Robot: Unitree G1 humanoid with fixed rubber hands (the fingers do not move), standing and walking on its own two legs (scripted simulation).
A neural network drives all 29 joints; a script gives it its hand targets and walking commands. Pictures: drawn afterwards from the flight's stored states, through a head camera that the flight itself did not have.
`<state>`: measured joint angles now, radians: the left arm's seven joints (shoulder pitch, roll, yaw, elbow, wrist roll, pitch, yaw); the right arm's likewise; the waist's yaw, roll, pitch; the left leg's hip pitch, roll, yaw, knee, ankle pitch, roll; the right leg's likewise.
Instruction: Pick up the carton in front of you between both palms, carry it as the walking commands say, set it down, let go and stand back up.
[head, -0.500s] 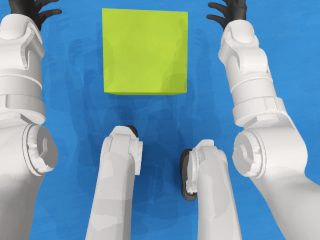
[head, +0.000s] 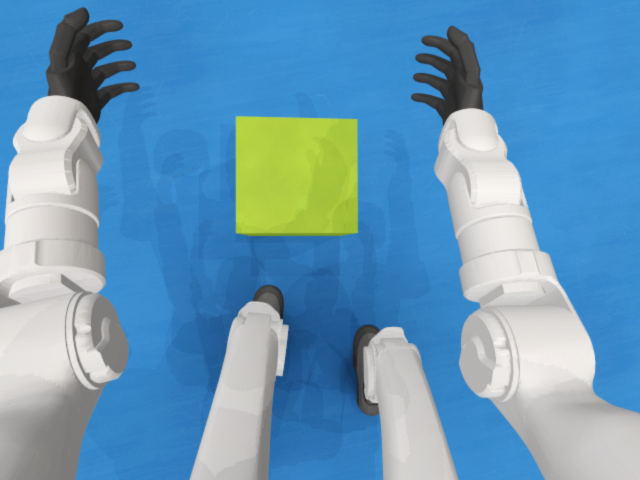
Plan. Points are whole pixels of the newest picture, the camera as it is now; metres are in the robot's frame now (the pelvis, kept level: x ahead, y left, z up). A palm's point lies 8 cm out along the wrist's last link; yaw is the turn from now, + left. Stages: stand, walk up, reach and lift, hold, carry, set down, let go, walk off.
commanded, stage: let go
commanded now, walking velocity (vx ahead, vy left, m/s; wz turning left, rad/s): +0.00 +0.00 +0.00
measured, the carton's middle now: (296, 185) +0.47 +0.09 -0.49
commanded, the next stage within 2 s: stand in 1.36 s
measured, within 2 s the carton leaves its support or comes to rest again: neither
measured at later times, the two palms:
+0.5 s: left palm out of the picture +0.35 +0.30 +0.01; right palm (564, 221) +0.40 -0.13 +0.01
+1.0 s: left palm (12, 436) +0.24 +0.21 +0.09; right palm out of the picture +0.28 -0.25 +0.10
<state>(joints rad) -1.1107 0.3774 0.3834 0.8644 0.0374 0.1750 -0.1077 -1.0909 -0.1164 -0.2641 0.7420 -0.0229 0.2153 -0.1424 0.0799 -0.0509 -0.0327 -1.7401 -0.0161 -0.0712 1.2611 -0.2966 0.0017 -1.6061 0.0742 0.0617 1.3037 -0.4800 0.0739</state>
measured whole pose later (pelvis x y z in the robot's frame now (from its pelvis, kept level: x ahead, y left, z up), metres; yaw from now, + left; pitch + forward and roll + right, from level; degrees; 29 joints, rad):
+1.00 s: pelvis +0.10 -0.03 +0.16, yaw +4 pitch +1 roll +1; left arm 0.24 0.21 0.05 0.42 0.00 0.05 -0.07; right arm 0.22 -0.21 -0.04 0.45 -0.01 0.04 0.05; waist 0.00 -0.03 0.06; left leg -0.24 -0.01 -0.06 0.40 -0.17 -0.03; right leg -0.14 0.01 0.08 0.46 -0.33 -0.01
